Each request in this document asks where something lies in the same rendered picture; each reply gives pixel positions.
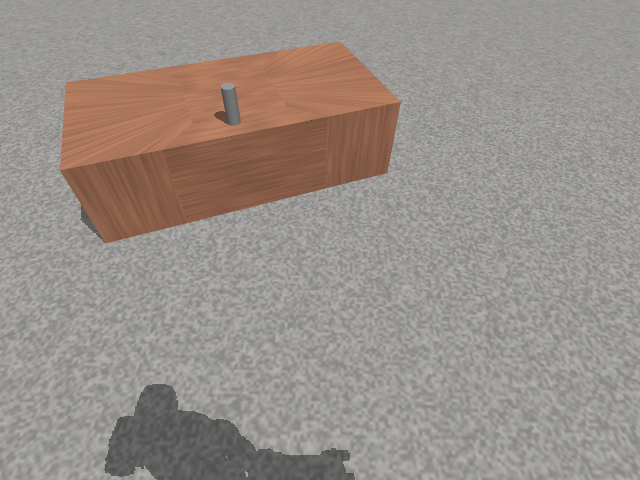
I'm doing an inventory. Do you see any can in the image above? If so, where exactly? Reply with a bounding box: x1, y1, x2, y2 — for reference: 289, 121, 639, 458
221, 83, 241, 126

